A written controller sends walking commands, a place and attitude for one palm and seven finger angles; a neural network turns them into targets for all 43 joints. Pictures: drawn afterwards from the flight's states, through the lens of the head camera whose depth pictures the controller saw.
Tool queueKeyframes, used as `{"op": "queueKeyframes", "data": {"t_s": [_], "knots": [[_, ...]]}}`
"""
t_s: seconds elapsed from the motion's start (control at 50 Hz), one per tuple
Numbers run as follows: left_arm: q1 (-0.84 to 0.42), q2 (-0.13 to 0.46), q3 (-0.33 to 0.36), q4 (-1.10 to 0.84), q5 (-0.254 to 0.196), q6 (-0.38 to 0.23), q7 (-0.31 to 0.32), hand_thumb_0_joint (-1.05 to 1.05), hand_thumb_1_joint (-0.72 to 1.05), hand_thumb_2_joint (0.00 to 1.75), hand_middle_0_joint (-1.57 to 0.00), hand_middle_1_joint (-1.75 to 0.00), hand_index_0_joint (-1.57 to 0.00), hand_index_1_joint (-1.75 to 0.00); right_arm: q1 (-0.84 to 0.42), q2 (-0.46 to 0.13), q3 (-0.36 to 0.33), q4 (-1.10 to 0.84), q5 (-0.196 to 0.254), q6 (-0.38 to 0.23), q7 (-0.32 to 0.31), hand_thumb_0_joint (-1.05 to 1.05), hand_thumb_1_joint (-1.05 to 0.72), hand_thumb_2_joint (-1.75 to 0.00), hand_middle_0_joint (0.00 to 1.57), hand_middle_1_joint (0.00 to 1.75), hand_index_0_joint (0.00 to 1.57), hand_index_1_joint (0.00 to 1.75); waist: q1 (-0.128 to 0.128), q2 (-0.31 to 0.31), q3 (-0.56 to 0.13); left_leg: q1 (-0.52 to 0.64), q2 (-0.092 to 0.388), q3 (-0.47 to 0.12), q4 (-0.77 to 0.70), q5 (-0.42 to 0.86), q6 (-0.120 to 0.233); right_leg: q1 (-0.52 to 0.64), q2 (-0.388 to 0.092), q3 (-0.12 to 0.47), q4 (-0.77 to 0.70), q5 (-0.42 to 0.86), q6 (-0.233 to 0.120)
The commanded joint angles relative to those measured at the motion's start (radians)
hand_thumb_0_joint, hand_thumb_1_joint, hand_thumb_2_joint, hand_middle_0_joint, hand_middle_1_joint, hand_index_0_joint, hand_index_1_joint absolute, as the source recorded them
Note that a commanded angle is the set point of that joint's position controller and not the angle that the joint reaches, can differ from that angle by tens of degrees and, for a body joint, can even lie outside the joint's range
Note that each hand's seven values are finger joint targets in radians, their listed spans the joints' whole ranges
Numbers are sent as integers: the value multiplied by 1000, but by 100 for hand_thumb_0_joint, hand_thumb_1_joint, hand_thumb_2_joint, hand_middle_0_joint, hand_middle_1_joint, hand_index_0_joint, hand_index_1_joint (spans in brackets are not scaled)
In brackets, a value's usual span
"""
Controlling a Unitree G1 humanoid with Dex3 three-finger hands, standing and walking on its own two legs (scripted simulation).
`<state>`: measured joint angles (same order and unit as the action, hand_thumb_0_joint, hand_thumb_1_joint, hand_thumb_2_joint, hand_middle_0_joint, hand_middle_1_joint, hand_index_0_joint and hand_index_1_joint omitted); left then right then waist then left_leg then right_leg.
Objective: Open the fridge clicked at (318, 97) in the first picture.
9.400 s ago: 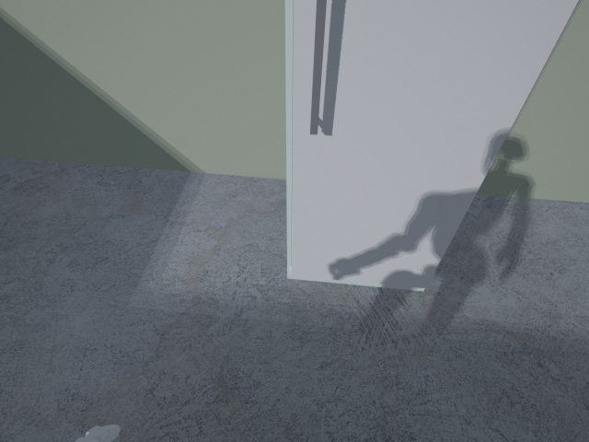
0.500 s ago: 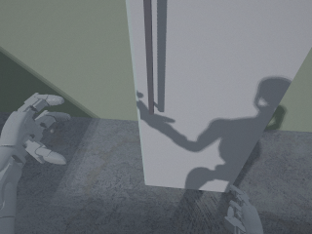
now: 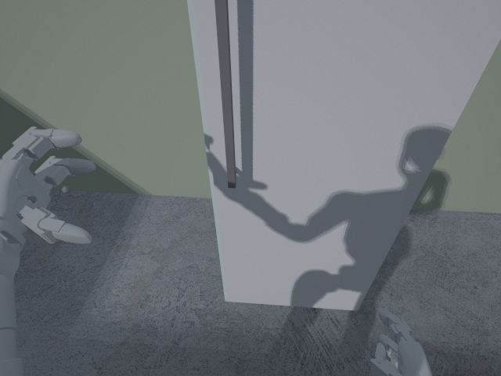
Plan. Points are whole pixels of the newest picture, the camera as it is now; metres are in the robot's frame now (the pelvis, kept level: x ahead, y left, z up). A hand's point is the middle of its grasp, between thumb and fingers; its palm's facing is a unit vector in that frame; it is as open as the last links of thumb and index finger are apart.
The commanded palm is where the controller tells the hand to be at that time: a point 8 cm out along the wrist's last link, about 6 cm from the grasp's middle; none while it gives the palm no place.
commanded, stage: raise the hand to about handle height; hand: left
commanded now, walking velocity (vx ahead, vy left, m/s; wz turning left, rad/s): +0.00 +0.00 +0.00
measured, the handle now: (228, 93) +0.54 +0.11 +0.22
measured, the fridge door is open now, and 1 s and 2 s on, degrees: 0 0 0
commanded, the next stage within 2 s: move the hooked fingers beside the handle in 0.12 s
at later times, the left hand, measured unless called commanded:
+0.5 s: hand (99, 182) +0.31 +0.26 +0.19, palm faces +0.07 -1.00 -0.05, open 14.0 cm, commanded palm +0.28 +0.30 +0.20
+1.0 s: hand (146, 153) +0.38 +0.22 +0.19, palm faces +0.04 -1.00 -0.02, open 14.0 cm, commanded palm +0.35 +0.26 +0.19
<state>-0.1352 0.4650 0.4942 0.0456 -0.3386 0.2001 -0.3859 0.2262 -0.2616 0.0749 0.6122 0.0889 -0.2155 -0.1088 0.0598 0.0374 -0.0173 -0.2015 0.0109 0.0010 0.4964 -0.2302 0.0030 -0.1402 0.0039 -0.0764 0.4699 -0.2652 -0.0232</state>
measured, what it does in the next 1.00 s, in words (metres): stands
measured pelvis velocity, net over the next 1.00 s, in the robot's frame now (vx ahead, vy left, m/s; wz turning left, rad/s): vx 0.02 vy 0.00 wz -0.01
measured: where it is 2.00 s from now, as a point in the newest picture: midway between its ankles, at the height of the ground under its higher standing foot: outside the picture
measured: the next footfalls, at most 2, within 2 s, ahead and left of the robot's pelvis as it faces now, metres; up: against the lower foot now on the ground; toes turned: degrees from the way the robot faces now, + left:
none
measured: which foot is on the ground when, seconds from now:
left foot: down 0.00-1.00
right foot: down 0.00-1.00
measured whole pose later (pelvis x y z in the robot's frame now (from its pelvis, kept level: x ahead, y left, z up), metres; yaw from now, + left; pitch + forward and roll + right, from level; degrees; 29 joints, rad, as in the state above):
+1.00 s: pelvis +0.02 +0.00 +0.00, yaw -1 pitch +0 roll +0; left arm -0.40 0.38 0.32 0.26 -0.25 0.23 -0.25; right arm 0.22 -0.25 0.07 0.63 0.09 -0.14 -0.10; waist 0.02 0.04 -0.03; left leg -0.23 0.00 0.02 0.48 -0.24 0.01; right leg -0.19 0.00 -0.06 0.48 -0.28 -0.02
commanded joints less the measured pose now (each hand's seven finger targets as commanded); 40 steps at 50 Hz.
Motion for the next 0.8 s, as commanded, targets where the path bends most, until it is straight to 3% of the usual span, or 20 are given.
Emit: {"op": "queueKeyframes", "data": {"t_s": [0.0, 0.08, 0.18, 0.24, 0.28, 0.3, 0.36, 0.38, 0.42, 0.5, 0.52, 0.58, 0.64, 0.7, 0.76, 0.78], "knots": [[-310, 256, 37, -125, -7, 0, -3, 0, -50, 30, -30, -120, -30, -120, -152, -120, -41, -164, 5, -62, -14, 0, -90, -90, 20, 30, 20, 30, -13, 94, -95, 80, -20, -30, -74, 67, 25, -83, -6, 40, -101, 95, 2], [-289, 278, 50, -141, -21, 11, -34, 0, -50, 30, -30, -120, -30, -120, -158, -125, -44, -177, 5, -56, -11, 0, -90, -90, 20, 30, 20, 30, -5, -5, -153, 90, -20, -30, -50, 112, 31, -56, -3, 47, -89, 150, 11], [-309, 339, 128, -207, -38, -52, -24, 0, -50, 30, -30, -120, -30, -120, -170, -112, -42, -181, -2, -57, -6, 0, -90, -90, 20, 30, 20, 30, 12, 14, -199, 110, -26, -27, -45, 160, 31, -23, 3, 41, -76, 204, 9], [-370, 281, 74, -175, -29, -57, -8, 0, -50, 30, -30, -120, -30, -120, -166, -104, -38, -171, 1, -59, -9, 0, -90, -90, 20, 30, 20, 30, -8, 60, -157, 114, -26, -27, -55, 135, 29, -65, 4, 33, -79, 183, 7], [-366, 250, 38, -121, -22, -43, -7, 0, -50, 30, -30, -120, -30, -120, -158, -107, -39, -160, 2, -58, -10, 0, -90, -90, 20, 30, 20, 30, -13, 55, -117, 101, -23, -23, -53, 113, 28, -87, 1, 42, -91, 160, 8], [-366, 266, 48, -99, -18, -30, -2, 0, -50, 30, -30, -120, -30, -120, -153, -112, -41, -156, 4, -55, -13, 0, -90, -90, 20, 30, 20, 30, -14, 55, -111, 86, -24, -26, -56, 103, 29, -84, -3, 43, -90, 153, 8], [-422, 224, -23, -67, 3, 0, -1, 0, -50, 30, -30, -120, -30, -120, -150, -114, -39, -159, 9, -48, -18, 0, -90, -90, 20, 30, 20, 30, -29, 38, -117, 86, -26, -32, -57, 86, 31, -105, -2, 36, -88, 128, 10], [-430, 236, -17, -58, 5, 1, 1, 0, -50, 30, -30, -120, -30, -120, -150, -117, -42, -157, 8, -47, -17, 0, -90, -90, 20, 30, 20, 30, -27, 5, -121, 84, -22, -29, -50, 92, 32, -99, -4, 43, -92, 131, 12], [-511, 228, -44, -90, 13, -7, 8, 0, -50, 30, -30, -120, -30, -120, -157, -112, -40, -164, 9, -43, -20, 0, -90, -90, 20, 30, 20, 30, -36, 34, -162, 100, -27, -32, -50, 86, 35, -95, -5, 42, -88, 121, 12], [-543, 277, 12, -114, 15, -55, 37, 0, -50, 30, -30, -120, -30, -120, -159, -107, -38, -164, -1, -43, -16, 0, -90, -90, 20, 30, 20, 30, -17, 39, -244, 121, -28, -33, -47, 144, 33, -34, -5, 43, -71, 187, 5], [-559, 259, 0, -97, 16, -61, 42, 0, -50, 30, -30, -120, -30, -120, -158, -104, -37, -163, -2, -42, -17, 0, -90, -90, 20, 30, 20, 30, -19, 30, -248, 123, -29, -31, -47, 150, 34, -34, -5, 41, -67, 201, 6], [-526, 283, 34, 10, 22, -56, 57, 0, -50, 30, -30, -120, -30, -120, -142, -111, -42, -144, -1, -31, -13, 0, -90, -90, 20, 30, 20, 30, -12, -10, -209, 88, -23, -22, -48, 143, 32, -39, -4, 41, -72, 200, 9], [-526, 243, -9, 57, 40, -21, 63, 0, -50, 30, -30, -120, -30, -120, -141, -113, -42, -152, 4, -20, -10, 0, -90, -90, 20, 30, 20, 30, -15, 24, -184, 73, -23, -17, -54, 153, 32, -56, -9, 36, -62, 219, 6], [-566, 193, -69, -7, 48, -15, 65, 0, -50, 30, -30, -120, -30, -120, -143, -108, -45, -170, 6, -15, -3, 0, -90, -90, 20, 30, 20, 30, -21, 59, -228, 108, -23, -16, -46, 195, 33, -49, -8, 34, -51, 258, 3], [-614, 171, -88, -38, 44, -28, 79, 0, -50, 30, -30, -120, -30, -120, -132, -108, -48, -169, 4, -12, -4, 0, -90, -90, 20, 30, 20, 30, -33, 34, -245, 133, -19, -21, -44, 202, 33, -63, 1, 28, -51, 258, 3], [-612, 186, -78, -24, 42, -37, 85, 0, -50, 30, -30, -120, -30, -120, -125, -111, -50, -159, 4, -9, -4, 0, -90, -90, 20, 30, 20, 30, -36, -6, -237, 125, -16, -19, -41, 196, 36, -64, 5, 29, -57, 250, 6]]}}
